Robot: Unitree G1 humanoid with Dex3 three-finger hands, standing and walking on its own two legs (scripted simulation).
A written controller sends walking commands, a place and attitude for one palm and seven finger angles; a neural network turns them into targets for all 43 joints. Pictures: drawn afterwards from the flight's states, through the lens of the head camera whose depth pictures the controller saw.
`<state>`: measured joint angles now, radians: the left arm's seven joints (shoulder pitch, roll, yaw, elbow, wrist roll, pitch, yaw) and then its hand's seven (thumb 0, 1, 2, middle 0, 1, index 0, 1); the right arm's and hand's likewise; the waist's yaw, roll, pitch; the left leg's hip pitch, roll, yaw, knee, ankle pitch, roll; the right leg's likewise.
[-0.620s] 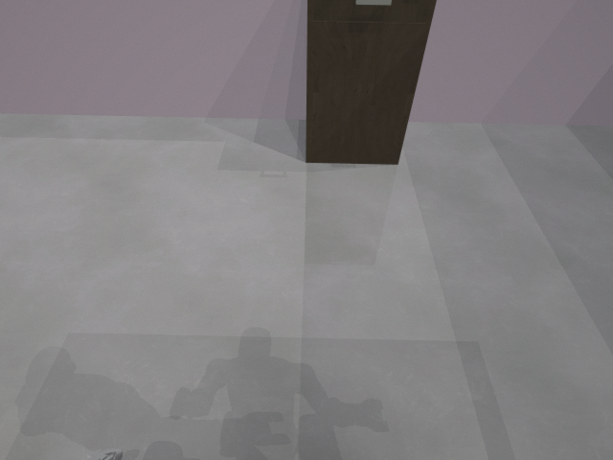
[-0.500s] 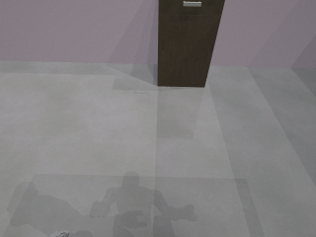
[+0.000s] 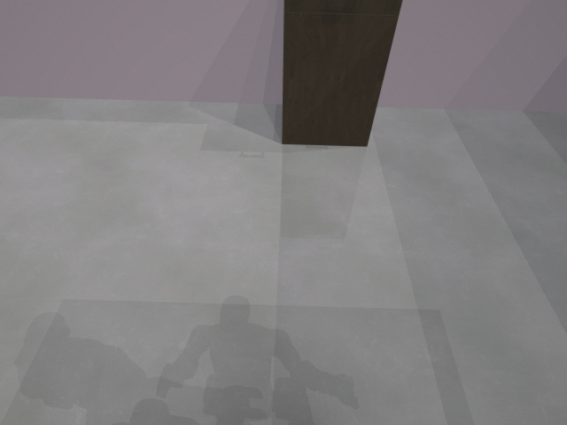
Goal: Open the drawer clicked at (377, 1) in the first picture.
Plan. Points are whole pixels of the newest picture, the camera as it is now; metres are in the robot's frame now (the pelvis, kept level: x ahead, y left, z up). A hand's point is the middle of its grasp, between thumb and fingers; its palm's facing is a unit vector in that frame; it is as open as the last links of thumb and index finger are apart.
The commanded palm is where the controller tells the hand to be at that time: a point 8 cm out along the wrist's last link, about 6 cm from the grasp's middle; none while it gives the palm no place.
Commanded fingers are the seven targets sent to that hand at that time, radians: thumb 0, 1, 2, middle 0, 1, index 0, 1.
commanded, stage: stand and wait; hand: left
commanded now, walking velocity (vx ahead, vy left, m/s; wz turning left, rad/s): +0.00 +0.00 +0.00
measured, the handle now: out of the picture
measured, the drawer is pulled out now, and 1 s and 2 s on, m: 0.00 0.00 0.00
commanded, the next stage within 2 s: look at it before walking up in 0.20 s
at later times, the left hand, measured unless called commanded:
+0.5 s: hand out of the picture +0.09 +0.24 -0.15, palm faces -0.03 -0.94 -0.34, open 7.4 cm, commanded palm none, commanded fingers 0.00 0.90 0.90 -0.20 -0.30 -0.20 -0.30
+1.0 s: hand out of the picture +0.08 +0.24 -0.15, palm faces -0.03 -0.94 -0.34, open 7.4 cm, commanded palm none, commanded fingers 0.00 0.90 0.90 -0.20 -0.30 -0.20 -0.30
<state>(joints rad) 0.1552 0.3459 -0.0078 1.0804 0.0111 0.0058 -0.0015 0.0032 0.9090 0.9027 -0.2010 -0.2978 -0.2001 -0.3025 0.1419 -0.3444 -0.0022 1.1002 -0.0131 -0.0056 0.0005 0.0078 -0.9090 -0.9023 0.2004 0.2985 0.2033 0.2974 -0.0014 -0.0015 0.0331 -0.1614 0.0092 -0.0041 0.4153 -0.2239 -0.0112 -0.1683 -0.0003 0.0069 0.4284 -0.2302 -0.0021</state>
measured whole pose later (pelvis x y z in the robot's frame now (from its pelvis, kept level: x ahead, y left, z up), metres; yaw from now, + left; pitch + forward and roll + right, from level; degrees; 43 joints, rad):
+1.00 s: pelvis +0.01 -0.01 +0.00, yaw +0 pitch -2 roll +0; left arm 0.14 0.34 -0.01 1.09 0.01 0.00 0.00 0.00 0.91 0.90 -0.20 -0.30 -0.20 -0.30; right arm 0.12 -0.34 0.00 1.12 -0.01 -0.01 0.00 0.01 -0.91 -0.90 0.20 0.30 0.20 0.30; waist 0.00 0.00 0.03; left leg -0.12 0.02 -0.01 0.36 -0.21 -0.02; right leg -0.13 0.01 0.00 0.38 -0.21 -0.01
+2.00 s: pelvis +0.01 +0.00 +0.00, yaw +0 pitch -2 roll +0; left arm 0.14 0.34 -0.01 1.10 0.01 0.00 0.00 0.00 0.91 0.90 -0.20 -0.30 -0.20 -0.30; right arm 0.11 -0.34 0.00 1.12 -0.01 -0.01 0.00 0.01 -0.91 -0.90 0.20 0.30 0.20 0.30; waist 0.00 0.00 0.03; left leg -0.11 0.01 0.00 0.35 -0.20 -0.01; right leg -0.12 0.00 0.01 0.35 -0.20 0.00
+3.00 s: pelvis +0.27 -0.01 -0.01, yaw -22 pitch -1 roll +0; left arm 0.34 0.23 0.08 1.07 0.03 -0.01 -0.01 0.00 0.91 0.90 -0.20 -0.30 -0.20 -0.30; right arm 0.14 -0.13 -0.02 0.96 -0.03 -0.08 -0.01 0.00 -0.91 -0.90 0.20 0.30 0.20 0.30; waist 0.04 -0.05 0.06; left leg -0.32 0.07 0.18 0.60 -0.27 0.03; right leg -0.39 -0.01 0.00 1.25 -0.39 -0.03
